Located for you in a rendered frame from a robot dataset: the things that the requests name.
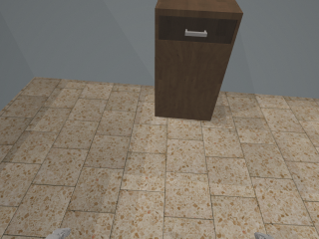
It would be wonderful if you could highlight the cabinet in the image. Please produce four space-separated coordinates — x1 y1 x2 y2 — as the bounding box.
155 0 243 121

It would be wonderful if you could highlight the handle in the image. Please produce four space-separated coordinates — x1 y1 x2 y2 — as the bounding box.
184 29 207 37

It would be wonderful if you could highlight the left robot hand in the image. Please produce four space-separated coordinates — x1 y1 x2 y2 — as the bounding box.
45 227 71 239

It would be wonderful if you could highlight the drawer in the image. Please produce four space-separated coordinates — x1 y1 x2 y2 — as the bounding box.
159 15 236 44

